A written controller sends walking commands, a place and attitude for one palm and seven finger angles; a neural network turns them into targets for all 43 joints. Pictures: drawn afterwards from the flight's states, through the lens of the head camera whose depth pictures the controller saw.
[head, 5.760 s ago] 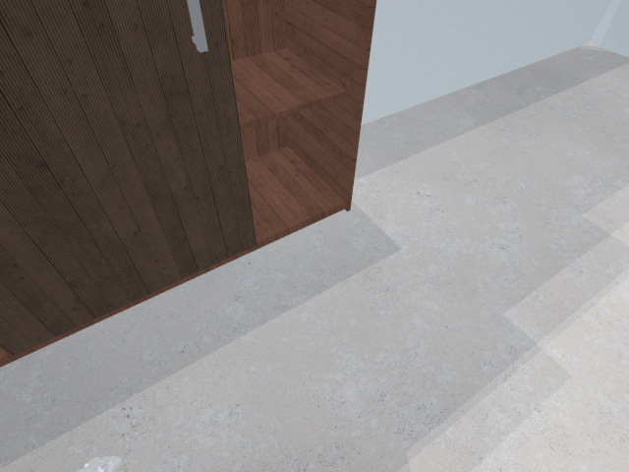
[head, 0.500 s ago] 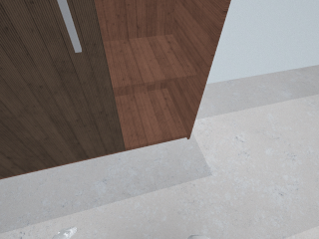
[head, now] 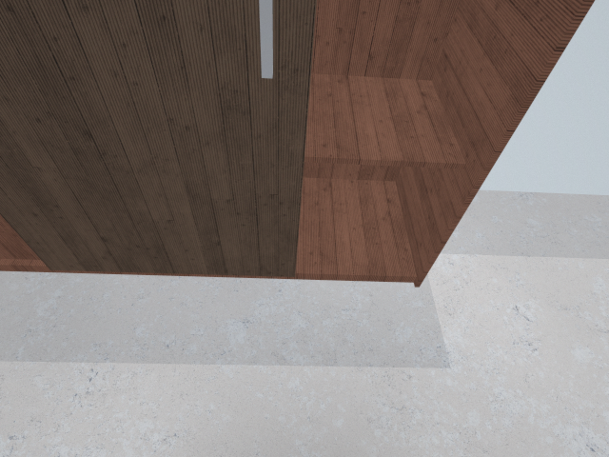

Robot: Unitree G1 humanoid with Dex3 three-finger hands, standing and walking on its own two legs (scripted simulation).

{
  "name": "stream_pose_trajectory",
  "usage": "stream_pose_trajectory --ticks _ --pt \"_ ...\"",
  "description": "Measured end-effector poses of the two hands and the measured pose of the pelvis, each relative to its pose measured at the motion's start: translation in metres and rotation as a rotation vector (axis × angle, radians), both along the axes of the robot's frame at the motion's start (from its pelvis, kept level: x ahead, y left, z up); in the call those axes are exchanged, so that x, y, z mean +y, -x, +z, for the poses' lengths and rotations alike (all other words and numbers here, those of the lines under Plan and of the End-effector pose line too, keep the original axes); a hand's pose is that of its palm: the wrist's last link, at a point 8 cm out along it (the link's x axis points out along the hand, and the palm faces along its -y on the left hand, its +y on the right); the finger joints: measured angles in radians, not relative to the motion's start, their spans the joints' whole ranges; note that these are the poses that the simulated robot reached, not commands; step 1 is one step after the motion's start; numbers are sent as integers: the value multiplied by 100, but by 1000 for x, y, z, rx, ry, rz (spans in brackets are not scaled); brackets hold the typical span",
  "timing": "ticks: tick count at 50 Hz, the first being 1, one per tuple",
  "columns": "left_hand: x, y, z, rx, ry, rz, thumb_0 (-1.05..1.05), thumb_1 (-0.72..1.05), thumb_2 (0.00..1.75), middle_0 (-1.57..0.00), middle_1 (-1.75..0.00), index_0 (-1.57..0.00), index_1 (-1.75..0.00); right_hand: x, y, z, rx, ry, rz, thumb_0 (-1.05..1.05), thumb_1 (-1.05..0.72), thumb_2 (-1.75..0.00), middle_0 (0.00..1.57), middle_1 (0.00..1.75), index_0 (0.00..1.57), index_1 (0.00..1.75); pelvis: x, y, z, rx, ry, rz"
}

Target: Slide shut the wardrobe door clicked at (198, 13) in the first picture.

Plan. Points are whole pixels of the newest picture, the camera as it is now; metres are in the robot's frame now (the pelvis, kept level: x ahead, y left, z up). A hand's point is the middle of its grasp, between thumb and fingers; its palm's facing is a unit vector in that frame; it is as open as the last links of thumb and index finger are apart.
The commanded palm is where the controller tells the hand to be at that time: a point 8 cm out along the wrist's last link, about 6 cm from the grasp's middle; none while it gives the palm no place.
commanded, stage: take the last steps up to it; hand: left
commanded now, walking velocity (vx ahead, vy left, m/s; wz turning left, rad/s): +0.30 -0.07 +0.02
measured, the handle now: out of the picture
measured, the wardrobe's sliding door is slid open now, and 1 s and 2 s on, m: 0.46 0.46 0.46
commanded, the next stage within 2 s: come to a stop and stand still in 0.84 s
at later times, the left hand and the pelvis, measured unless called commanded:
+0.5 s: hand (205, 419) +0.19 +0.16 -0.16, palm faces -0.06 -0.98 -0.18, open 7.4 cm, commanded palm none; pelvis +0.10 -0.02 +0.01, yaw -1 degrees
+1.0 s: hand (240, 406) +0.21 +0.11 -0.18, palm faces +0.10 -0.98 -0.15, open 7.4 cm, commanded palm none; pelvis +0.27 -0.05 +0.00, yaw +1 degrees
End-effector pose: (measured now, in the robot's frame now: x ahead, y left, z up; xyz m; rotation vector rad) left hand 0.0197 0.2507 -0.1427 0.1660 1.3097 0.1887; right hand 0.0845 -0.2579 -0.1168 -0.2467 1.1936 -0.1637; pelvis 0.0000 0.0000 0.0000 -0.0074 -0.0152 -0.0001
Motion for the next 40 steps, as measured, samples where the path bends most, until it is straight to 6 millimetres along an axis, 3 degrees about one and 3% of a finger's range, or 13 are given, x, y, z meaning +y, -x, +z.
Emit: stream_pose_trajectory --ticks 3,6,13,19,23,27,29,32,36,40 --pt "13 18 -4 71 9 17 1 90 90 -20 -30 -20 -30 19 -1 9 -21 3 21 0 -91 -90 20 30 20 30 9 -3 4 -7 4 -11" --pt "20 20 3 94 27 17 1 91 90 -20 -30 -19 -30 34 7 15 -12 -6 10 0 -91 -90 20 30 20 30 14 -11 14 -8 17 -3" --pt "17 -10 12 62 51 8 1 91 90 -20 -30 -19 -30 49 46 12 106 -33 -60 0 -92 -90 20 30 21 30 20 -36 22 -8 14 7" --pt "-3 -72 14 18 61 -38 1 91 90 -20 -30 -19 -30 49 81 3 243 -69 -144 0 -91 -90 20 30 20 30 9 -63 20 -8 -3 -1" --pt "-26 -132 15 -37 58 -92 1 91 90 -20 -30 -19 -30 43 95 -4 335 -99 -198 0 -91 -90 20 30 20 30 -6 -87 15 -4 -11 -10" --pt "-54 -197 14 -124 44 -136 1 91 90 -20 -30 -19 -30 28 94 -16 418 -131 -231 0 -91 -90 20 30 20 30 -30 -118 2 3 -17 -11" --pt "-67 -220 13 -179 33 -131 1 91 90 -20 -30 -19 -30 17 83 -23 449 -144 -224 0 -91 -90 20 30 20 30 -42 -130 -3 -2 -9 0" --pt "-79 -230 19 -203 32 -93 1 91 90 -20 -30 -20 -30 -3 42 -23 421 -140 -195 1 -91 -90 20 30 20 30 -53 -148 1 -6 -6 11" --pt "-84 -223 25 -149 5 -23 0 93 90 -20 -30 -20 -30 -27 -42 -20 276 -116 -139 1 -91 -90 20 30 20 30 -62 -175 12 1 0 23" --pt "-82 -211 25 -60 -3 -7 -1 95 90 -20 -30 -20 -30 -38 -128 -13 122 -104 -87 0 -91 -90 20 30 20 30 -66 -200 16 10 4 24"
